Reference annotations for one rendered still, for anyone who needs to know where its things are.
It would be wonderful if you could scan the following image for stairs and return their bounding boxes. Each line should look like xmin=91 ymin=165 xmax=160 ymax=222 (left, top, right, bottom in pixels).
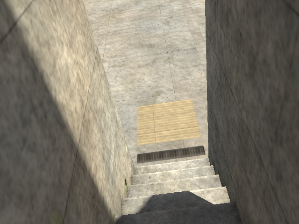
xmin=114 ymin=158 xmax=249 ymax=224

